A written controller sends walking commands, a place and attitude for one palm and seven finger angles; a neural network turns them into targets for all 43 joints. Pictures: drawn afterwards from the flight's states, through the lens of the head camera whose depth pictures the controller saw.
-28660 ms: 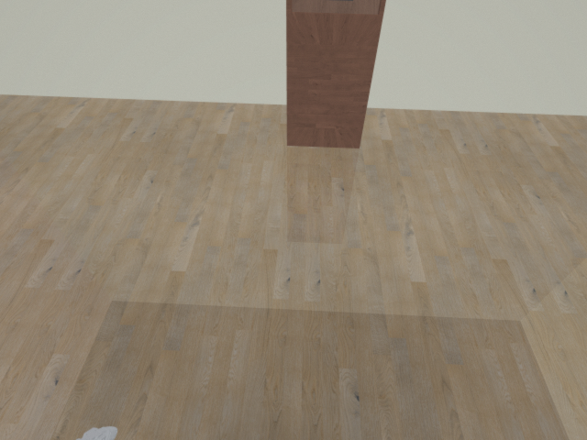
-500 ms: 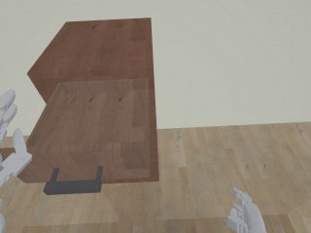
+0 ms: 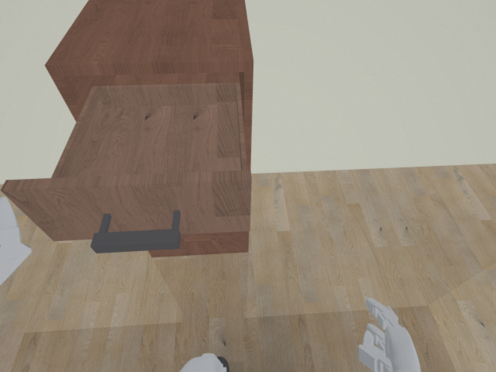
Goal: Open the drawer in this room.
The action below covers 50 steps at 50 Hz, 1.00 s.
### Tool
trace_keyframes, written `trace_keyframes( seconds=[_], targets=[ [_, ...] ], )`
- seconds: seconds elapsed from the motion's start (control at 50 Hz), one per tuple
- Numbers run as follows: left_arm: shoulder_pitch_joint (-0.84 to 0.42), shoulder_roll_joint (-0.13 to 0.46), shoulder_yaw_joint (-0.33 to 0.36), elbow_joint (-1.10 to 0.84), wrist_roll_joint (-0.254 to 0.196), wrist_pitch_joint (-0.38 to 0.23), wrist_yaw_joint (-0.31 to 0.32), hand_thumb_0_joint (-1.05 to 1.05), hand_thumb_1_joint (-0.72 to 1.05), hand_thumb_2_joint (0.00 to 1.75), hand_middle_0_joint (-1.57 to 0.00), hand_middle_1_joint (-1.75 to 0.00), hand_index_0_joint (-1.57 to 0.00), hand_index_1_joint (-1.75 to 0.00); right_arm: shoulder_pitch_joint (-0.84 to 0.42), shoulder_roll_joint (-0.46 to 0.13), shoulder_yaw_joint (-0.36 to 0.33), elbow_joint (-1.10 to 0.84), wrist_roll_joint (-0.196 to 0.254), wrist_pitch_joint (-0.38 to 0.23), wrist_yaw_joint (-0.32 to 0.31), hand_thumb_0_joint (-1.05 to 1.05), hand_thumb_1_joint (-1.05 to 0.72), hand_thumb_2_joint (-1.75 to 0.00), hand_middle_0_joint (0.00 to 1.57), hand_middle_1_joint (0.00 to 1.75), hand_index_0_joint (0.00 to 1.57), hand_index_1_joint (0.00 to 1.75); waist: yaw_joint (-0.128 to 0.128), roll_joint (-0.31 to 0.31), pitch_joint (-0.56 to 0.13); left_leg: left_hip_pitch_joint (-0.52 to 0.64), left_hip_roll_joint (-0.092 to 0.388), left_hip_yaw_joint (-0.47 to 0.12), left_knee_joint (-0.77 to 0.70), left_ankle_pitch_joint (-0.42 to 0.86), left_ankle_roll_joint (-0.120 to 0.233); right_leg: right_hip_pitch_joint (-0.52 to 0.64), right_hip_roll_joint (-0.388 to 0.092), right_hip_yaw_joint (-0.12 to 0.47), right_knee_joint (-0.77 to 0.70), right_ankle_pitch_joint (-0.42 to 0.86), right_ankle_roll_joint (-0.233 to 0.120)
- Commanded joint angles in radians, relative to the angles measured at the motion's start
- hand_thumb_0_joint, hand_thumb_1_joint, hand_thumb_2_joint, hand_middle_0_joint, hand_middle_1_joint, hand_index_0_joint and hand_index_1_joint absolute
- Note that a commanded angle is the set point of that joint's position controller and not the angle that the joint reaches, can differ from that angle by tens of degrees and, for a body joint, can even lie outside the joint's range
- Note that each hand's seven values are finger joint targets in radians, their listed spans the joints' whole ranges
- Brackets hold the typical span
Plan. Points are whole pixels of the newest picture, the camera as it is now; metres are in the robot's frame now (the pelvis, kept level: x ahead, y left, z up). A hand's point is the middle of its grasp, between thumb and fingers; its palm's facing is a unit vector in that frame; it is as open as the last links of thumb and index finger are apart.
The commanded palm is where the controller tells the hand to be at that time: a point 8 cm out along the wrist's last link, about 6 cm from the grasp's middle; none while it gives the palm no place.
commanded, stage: step back with the hand held close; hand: left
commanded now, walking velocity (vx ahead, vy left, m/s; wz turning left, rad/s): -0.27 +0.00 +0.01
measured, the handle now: (139, 229) +0.32 +0.21 +0.03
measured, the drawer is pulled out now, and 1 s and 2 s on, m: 0.30 0.30 0.30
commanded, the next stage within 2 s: stop stepping back and stand still in 0.36 s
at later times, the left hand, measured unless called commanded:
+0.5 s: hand out of the picture +0.10 +0.23 +0.22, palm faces +0.41 -0.79 -0.46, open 7.4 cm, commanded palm +0.04 +0.28 +0.22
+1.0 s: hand out of the picture +0.02 +0.23 +0.21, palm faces +0.43 -0.79 -0.43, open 7.4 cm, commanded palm -0.04 +0.28 +0.22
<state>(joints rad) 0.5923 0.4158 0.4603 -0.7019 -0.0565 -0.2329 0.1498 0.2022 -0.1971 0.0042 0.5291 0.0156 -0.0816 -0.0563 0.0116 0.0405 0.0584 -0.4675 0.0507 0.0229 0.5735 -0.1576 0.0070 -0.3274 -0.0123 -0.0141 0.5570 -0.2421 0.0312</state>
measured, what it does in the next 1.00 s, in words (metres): walks backwards: right foot, then left foot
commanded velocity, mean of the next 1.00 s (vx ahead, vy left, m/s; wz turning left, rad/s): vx -0.07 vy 0.00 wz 0.01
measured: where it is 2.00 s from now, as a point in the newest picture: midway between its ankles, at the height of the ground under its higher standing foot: outside the picture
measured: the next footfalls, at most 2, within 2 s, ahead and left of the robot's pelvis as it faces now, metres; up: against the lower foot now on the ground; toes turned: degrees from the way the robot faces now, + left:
right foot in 0.36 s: -0.12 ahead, -0.08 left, +0.00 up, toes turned -1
left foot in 0.58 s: -0.11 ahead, +0.12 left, +0.00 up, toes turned +2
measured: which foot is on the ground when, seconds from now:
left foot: down 0.00-0.36, up 0.38-0.56, down 0.58-1.00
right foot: down 0.00-0.16, up 0.18-0.34, down 0.36-1.00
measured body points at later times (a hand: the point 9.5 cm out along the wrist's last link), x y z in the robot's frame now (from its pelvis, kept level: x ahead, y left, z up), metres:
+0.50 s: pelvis -0.10 +0.00 +0.01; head -0.08 +0.00 +0.46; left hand +0.07 +0.27 +0.24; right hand +0.07 -0.22 -0.08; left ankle -0.04 +0.11 -0.68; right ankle -0.10 -0.09 -0.73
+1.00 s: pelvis -0.16 +0.00 +0.01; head -0.17 -0.01 +0.46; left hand +0.00 +0.27 +0.24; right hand -0.03 -0.24 -0.09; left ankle -0.15 +0.12 -0.72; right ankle -0.16 -0.08 -0.73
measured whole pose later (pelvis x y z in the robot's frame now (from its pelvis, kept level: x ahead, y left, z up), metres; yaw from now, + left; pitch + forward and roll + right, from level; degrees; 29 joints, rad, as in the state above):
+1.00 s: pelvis -0.16 +0.00 +0.01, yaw +0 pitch +0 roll +0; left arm 0.59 0.38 0.39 -0.65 -0.04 -0.18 0.18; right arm 0.27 -0.22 0.01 0.64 0.00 -0.07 -0.05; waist -0.02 0.02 -0.03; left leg -0.29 0.02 0.01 0.57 -0.31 0.01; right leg -0.25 0.05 -0.06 0.50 -0.25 -0.06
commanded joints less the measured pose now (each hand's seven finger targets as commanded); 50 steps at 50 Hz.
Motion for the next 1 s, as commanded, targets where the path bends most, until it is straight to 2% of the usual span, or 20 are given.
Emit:
trace_keyframes(
  seconds=[0.0, 0.06, 0.1, 0.14, 0.2, 0.28, 0.3, 0.32, 0.34, 0.38, 0.44, 0.52, 0.56, 0.58, 0.6, 0.62, 0.76, 0.82, 0.86, 0.98],
  targets=[
    [-0.075, 0.146, 0.075, -0.173, 0.008, -0.059, 0.04, 0.0, 0.9, 0.9, -0.2, -0.3, -0.2, -0.3, -0.056, -0.13, -0.062, -0.099, -0.008, -0.069, -0.015, 0.0, -0.9, -0.9, 0.2, 0.3, 0.2, 0.3, -0.031, -0.107, -0.115, 0.264, -0.038, 0.0, 0.115, -0.216, -0.032, -0.275, -0.131, 0.147, -0.269, -0.274, -0.101],
    [-0.124, 0.148, 0.07, -0.179, 0.01, -0.043, 0.048, 0.0, 0.9, 0.9, -0.2, -0.3, -0.2, -0.3, -0.067, -0.127, -0.055, -0.087, -0.011, -0.066, -0.024, 0.0, -0.9, -0.9, 0.2, 0.3, 0.2, 0.3, -0.037, -0.101, -0.107, 0.242, -0.019, -0.052, 0.035, -0.211, -0.026, -0.251, -0.105, 0.087, -0.188, -0.192, -0.08],
    [-0.115, 0.161, 0.093, -0.183, 0.01, -0.048, 0.05, 0.0, 0.9, 0.9, -0.2, -0.3, -0.2, -0.3, -0.081, -0.139, -0.049, -0.105, -0.01, -0.072, -0.032, 0.0, -0.9, -0.9, 0.2, 0.3, 0.2, 0.3, -0.027, 0.079, -0.083, 0.098, 0.067, -0.184, -0.18, -0.399, 0.003, -0.17, -0.005, 0.023, -0.051, -0.305, -0.033],
    [-0.102, 0.166, 0.129, -0.203, 0.015, -0.056, 0.051, 0.0, 0.9, 0.9, -0.2, -0.3, -0.2, -0.3, -0.094, -0.15, -0.054, -0.123, -0.015, -0.084, -0.034, 0.0, -0.9, -0.9, 0.2, 0.3, 0.2, 0.3, -0.011, 0.301, -0.129, -0.183, 0.234, -0.433, -0.502, -0.683, 0.091, 0.122, 0.119, -0.029, 0.359, -0.254, -0.015],
    [-0.026, 0.17, 0.137, -0.164, 0.0, -0.068, 0.044, 0.0, 0.9, 0.9, -0.2, -0.3, -0.2, -0.3, -0.081, -0.12, -0.074, -0.095, -0.017, -0.102, -0.003, 0.0, -0.9, -0.9, 0.2, 0.3, 0.2, 0.3, 0.004, 0.191, -0.199, -0.045, 0.199, -0.286, -0.431, -0.442, 0.092, 0.068, 0.112, -0.017, 0.483, -0.295, -0.043],
    [0.007, 0.166, 0.116, -0.183, -0.035, -0.056, 0.036, 0.0, 0.9, 0.9, -0.2, -0.3, -0.2, -0.3, -0.118, -0.11, -0.05, -0.077, -0.02, -0.1, 0.016, 0.0, -0.9, -0.9, 0.2, 0.3, 0.2, 0.3, 0.008, 0.213, -0.164, -0.055, 0.132, -0.155, -0.346, -0.324, 0.027, 0.179, 0.088, -0.043, 0.002, -0.282, -0.074],
    [-0.023, 0.175, 0.111, -0.192, -0.032, -0.056, 0.026, 0.0, 0.9, 0.9, -0.2, -0.3, -0.2, -0.3, -0.115, -0.107, -0.049, -0.072, -0.016, -0.094, 0.018, 0.0, -0.9, -0.9, 0.2, 0.3, 0.2, 0.3, 0.003, 0.107, -0.137, -0.011, 0.064, -0.087, -0.199, -0.296, -0.011, 0.118, 0.013, 0.036, -0.208, -0.229, -0.097],
    [-0.043, 0.234, 0.138, -0.219, -0.018, -0.056, 0.028, 0.0, 0.9, 0.9, -0.2, -0.3, -0.2, -0.3, -0.094, -0.102, -0.056, -0.053, -0.015, -0.074, 0.021, 0.0, -0.9, -0.9, 0.2, 0.3, 0.2, 0.3, -0.008, -0.124, -0.131, 0.1, -0.037, -0.014, 0.134, -0.211, -0.059, -0.079, -0.209, 0.331, -0.414, -0.235, -0.16],
    [-0.12, 0.258, 0.141, -0.223, -0.015, -0.067, 0.039, 0.0, 0.9, 0.9, -0.2, -0.3, -0.2, -0.3, -0.125, -0.101, -0.044, -0.045, -0.025, -0.069, 0.017, 0.0, -0.9, -0.9, 0.2, 0.3, 0.2, 0.3, 0.008, -0.226, -0.088, 0.045, -0.093, -0.015, 0.428, -0.313, -0.082, -0.176, -0.388, 0.461, -0.443, 0.052, -0.237],
    [-0.094, 0.161, 0.073, -0.109, 0.01, -0.016, 0.028, 0.0, 0.9, 0.9, -0.2, -0.3, -0.2, -0.3, -0.105, -0.084, -0.056, -0.035, -0.015, -0.061, 0.013, 0.0, -0.9, -0.9, 0.2, 0.3, 0.2, 0.3, -0.016, -0.252, -0.143, -0.021, -0.063, -0.081, 0.59, -0.271, -0.063, -0.086, -0.282, 0.256, -0.266, 0.299, -0.192],
    [-0.096, 0.169, 0.076, -0.094, 0.024, -0.014, 0.028, 0.0, 0.9, 0.9, -0.2, -0.3, -0.2, -0.3, -0.157, -0.061, -0.023, -0.047, -0.024, -0.036, -0.018, 0.0, -0.9, -0.9, 0.2, 0.3, 0.2, 0.3, -0.011, -0.191, -0.113, 0.036, -0.041, -0.011, 0.32, -0.291, -0.059, 0.024, -0.222, 0.163, -0.19, 0.567, -0.16],
    [-0.069, 0.174, 0.082, -0.153, 0.015, -0.008, 0.043, 0.0, 0.9, 0.9, -0.2, -0.3, -0.2, -0.3, -0.085, -0.113, -0.031, -0.063, -0.023, -0.05, -0.026, 0.0, -0.9, -0.9, 0.2, 0.3, 0.2, 0.3, -0.026, -0.065, -0.173, 0.256, -0.042, 0.019, -0.189, -0.043, -0.012, 0.101, -0.128, 0.129, -0.126, 0.329, -0.091],
    [-0.07, 0.176, 0.082, -0.223, 0.013, -0.024, 0.043, 0.0, 0.9, 0.9, -0.2, -0.3, -0.2, -0.3, -0.075, -0.158, -0.05, -0.105, -0.011, -0.068, -0.019, 0.0, -0.9, -0.9, 0.2, 0.3, 0.2, 0.3, 0.007, 0.104, -0.218, 0.323, 0.156, -0.183, -0.22, 0.28, 0.049, 0.08, -0.006, 0.054, -0.036, 0.087, -0.024],
    [-0.054, 0.172, 0.076, -0.208, 0.007, -0.026, 0.033, 0.0, 0.9, 0.9, -0.2, -0.3, -0.2, -0.3, -0.069, -0.167, -0.058, -0.109, 0.004, -0.078, -0.009, 0.0, -0.9, -0.9, 0.2, 0.3, 0.2, 0.3, 0.011, 0.073, -0.225, 0.347, 0.176, -0.168, -0.215, 0.287, 0.049, 0.061, 0.016, 0.053, -0.033, -0.017, -0.023],
    [0.001, 0.182, 0.107, -0.182, 0.005, -0.019, 0.03, 0.0, 0.9, 0.9, -0.2, -0.3, -0.2, -0.3, -0.051, -0.123, -0.043, -0.103, -0.007, -0.084, -0.007, 0.0, -0.9, -0.9, 0.2, 0.3, 0.2, 0.3, -0.009, 0.165, -0.218, 0.289, 0.164, -0.214, -0.279, 0.195, 0.053, 0.049, 0.04, -0.004, 0.023, -0.102, -0.012],
    [-0.023, 0.187, 0.116, -0.241, -0.002, -0.02, 0.022, 0.0, 0.9, 0.9, -0.2, -0.3, -0.2, -0.3, -0.062, -0.123, -0.039, -0.105, -0.02, -0.091, -0.004, 0.0, -0.9, -0.9, 0.2, 0.3, 0.2, 0.3, -0.008, 0.249, -0.192, 0.24, 0.178, -0.243, -0.343, 0.098, 0.055, 0.045, 0.044, -0.007, 0.099, -0.162, -0.012],
    [-0.002, 0.142, 0.073, -0.154, 0.019, -0.006, 0.033, 0.0, 0.9, 0.9, -0.2, -0.3, -0.2, -0.3, -0.081, -0.13, -0.032, -0.083, -0.01, -0.09, 0.007, 0.0, -0.9, -0.9, 0.2, 0.3, 0.2, 0.3, -0.034, 0.097, -0.082, 0.018, 0.101, -0.113, -0.286, -0.32, 0.033, 0.218, 0.017, -0.009, -0.14, -0.056, -0.027],
    [-0.059, 0.172, 0.088, -0.152, 0.018, -0.001, 0.037, 0.0, 0.9, 0.9, -0.2, -0.3, -0.2, -0.3, -0.075, -0.135, -0.056, -0.074, -0.016, -0.068, 0.005, 0.0, -0.9, -0.9, 0.2, 0.3, 0.2, 0.3, -0.033, -0.088, -0.093, 0.123, -0.01, -0.025, -0.022, -0.276, -0.001, 0.029, -0.117, 0.248, -0.331, -0.345, -0.111],
    [-0.052, 0.143, 0.056, -0.139, 0.015, 0.005, 0.044, 0.0, 0.9, 0.9, -0.2, -0.3, -0.2, -0.3, -0.064, -0.119, -0.047, -0.059, -0.017, -0.057, 0.005, 0.0, -0.9, -0.9, 0.2, 0.3, 0.2, 0.3, -0.037, -0.142, -0.098, 0.141, -0.029, -0.017, 0.152, -0.184, -0.003, -0.012, -0.228, 0.34, -0.362, -0.328, -0.17],
    [-0.048, 0.148, 0.058, -0.098, 0.02, -0.012, 0.049, 0.0, 0.9, 0.9, -0.2, -0.3, -0.2, -0.3, -0.073, -0.126, -0.042, -0.057, -0.016, -0.059, -0.005, 0.0, -0.9, -0.9, 0.2, 0.3, 0.2, 0.3, -0.027, -0.085, -0.063, 0.228, -0.004, -0.027, -0.105, -0.145, 0.03, 0.027, -0.141, 0.192, -0.263, -0.169, -0.102]
  ],
)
